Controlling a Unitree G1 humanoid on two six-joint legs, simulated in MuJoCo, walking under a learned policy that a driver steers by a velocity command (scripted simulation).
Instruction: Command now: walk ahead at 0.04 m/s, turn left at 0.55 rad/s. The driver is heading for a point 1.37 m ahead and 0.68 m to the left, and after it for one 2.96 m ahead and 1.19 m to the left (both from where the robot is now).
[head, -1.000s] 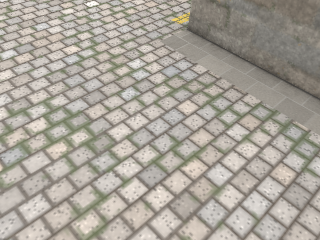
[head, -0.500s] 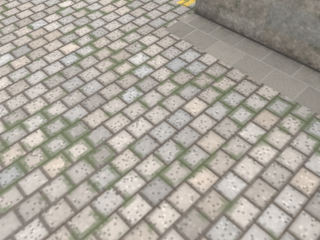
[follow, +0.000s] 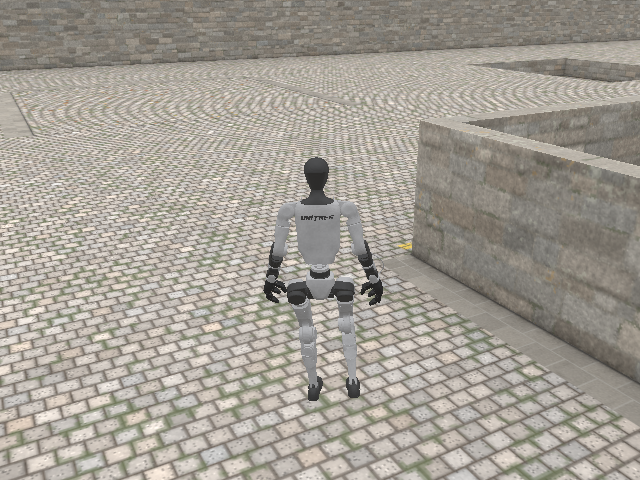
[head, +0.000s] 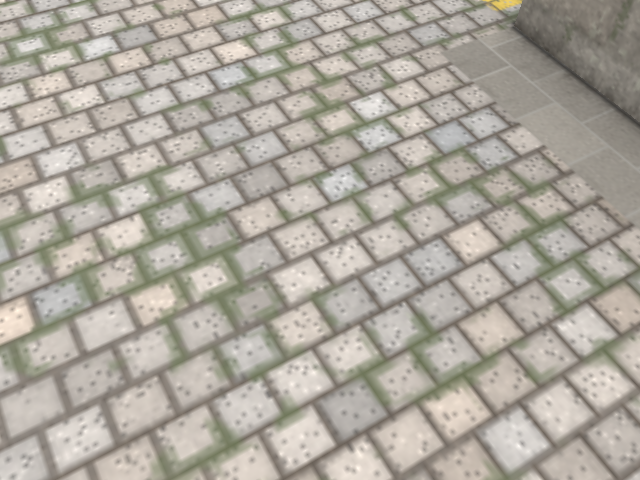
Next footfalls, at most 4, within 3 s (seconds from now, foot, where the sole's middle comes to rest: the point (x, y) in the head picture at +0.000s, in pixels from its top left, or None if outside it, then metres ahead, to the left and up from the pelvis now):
0.32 right None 0.07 -0.14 -0.77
0.80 left None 0.00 0.05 -0.77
1.30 right None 0.14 -0.09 -0.77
1.68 left None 0.00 0.07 -0.77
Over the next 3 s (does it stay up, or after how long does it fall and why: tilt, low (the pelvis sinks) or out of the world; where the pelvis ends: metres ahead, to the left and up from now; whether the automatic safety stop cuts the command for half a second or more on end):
stays up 0.37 0.04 0.00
